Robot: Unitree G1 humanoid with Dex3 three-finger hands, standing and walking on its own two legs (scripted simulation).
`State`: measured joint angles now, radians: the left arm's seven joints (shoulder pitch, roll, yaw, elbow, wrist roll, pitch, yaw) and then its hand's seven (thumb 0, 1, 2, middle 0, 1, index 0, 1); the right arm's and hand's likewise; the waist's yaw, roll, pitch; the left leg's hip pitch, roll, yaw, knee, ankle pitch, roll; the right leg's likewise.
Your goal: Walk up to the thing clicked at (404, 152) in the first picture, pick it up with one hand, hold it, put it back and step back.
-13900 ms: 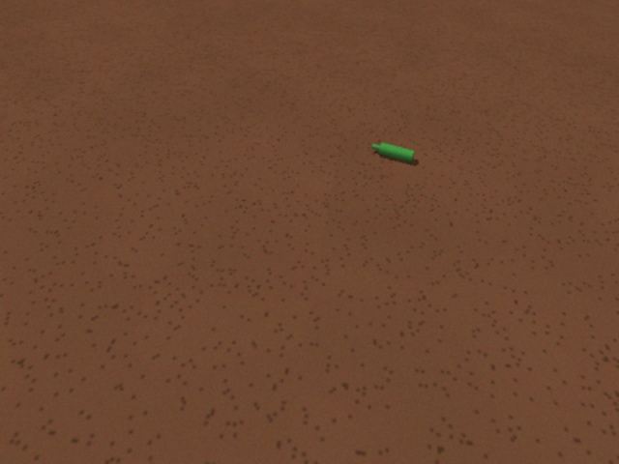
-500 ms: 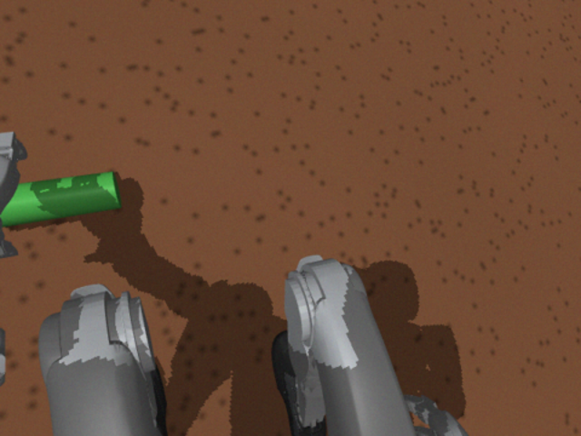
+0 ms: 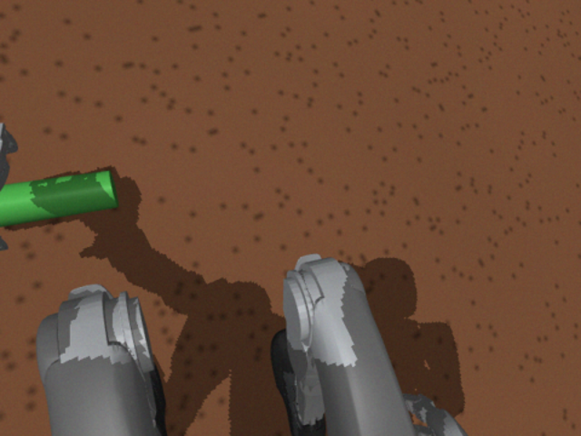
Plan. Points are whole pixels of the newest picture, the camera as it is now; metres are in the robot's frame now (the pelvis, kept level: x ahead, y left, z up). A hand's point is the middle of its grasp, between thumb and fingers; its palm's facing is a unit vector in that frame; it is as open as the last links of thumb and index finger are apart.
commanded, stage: rise first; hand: left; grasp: from above
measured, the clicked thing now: (36, 200) +0.47 +0.31 -0.29
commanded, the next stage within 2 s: approach in 0.36 s
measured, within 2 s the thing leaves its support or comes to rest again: neither
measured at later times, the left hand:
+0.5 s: hand out of the picture +0.43 +0.33 -0.17, palm faces -0.46 -0.09 -0.88, open 14.1 cm
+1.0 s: hand (42, 168) +0.48 +0.27 -0.16, palm faces -0.41 -0.06 -0.91, open 13.8 cm
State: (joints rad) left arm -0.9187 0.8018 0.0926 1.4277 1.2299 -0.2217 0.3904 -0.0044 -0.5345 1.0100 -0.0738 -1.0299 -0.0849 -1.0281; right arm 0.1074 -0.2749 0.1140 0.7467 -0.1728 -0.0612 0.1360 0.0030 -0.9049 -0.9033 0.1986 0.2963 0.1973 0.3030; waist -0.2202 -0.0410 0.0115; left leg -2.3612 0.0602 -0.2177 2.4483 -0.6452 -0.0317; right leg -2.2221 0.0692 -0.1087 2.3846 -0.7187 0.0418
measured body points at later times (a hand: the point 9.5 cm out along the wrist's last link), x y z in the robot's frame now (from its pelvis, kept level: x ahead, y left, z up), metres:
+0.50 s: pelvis +0.00 +0.00 +0.00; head +0.23 +0.09 +0.38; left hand +0.45 +0.33 -0.12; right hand +0.07 -0.27 -0.10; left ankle +0.08 +0.14 -0.28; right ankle +0.10 -0.12 -0.28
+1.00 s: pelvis +0.00 +0.00 +0.00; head +0.24 +0.06 +0.38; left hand +0.50 +0.27 -0.11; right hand +0.04 -0.27 -0.10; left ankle +0.08 +0.14 -0.28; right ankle +0.10 -0.12 -0.28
